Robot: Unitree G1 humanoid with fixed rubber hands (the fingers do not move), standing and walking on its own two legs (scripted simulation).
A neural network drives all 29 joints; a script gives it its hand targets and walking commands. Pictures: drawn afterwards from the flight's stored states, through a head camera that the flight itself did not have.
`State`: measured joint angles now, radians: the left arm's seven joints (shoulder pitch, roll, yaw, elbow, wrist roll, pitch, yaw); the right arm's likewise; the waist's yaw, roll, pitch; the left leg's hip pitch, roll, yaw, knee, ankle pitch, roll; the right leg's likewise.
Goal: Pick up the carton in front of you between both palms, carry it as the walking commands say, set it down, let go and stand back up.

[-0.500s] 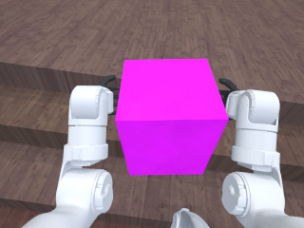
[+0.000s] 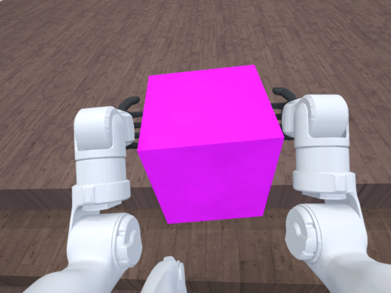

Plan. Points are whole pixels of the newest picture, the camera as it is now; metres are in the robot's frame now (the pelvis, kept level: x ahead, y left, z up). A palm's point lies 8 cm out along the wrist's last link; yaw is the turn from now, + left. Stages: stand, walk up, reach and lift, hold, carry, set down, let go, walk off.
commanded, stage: carry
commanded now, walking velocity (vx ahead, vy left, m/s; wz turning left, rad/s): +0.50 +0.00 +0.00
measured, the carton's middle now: (208, 149) +0.39 -0.01 +0.12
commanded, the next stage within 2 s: none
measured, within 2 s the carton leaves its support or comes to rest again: neither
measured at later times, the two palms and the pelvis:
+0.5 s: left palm out of the picture +0.65 +0.20 +0.36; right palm out of the picture +0.65 -0.10 +0.38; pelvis +0.28 +0.04 +0.18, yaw +0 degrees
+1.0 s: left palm out of the picture +0.83 +0.23 +0.52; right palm out of the picture +0.82 -0.07 +0.52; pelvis +0.44 +0.09 +0.33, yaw +1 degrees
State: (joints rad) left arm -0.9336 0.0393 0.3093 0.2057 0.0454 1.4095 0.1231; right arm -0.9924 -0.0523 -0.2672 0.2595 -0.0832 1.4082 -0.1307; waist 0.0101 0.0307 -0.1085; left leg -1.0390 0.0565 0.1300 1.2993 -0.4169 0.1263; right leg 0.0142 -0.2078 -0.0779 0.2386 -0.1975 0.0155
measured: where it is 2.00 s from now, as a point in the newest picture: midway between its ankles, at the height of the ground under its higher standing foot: (213, 167)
